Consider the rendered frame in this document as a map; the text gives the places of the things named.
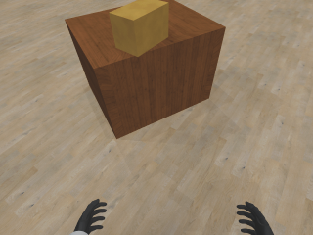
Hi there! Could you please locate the carton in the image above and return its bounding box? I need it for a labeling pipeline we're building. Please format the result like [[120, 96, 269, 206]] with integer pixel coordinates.
[[109, 0, 169, 57]]

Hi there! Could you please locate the left robot hand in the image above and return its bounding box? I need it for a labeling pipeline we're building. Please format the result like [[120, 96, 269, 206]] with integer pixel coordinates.
[[74, 199, 107, 235]]

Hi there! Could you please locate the pedestal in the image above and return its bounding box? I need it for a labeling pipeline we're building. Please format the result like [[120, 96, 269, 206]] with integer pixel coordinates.
[[65, 0, 226, 139]]

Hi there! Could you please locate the right robot hand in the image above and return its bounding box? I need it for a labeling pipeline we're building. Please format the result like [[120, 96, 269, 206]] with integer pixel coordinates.
[[236, 201, 274, 235]]

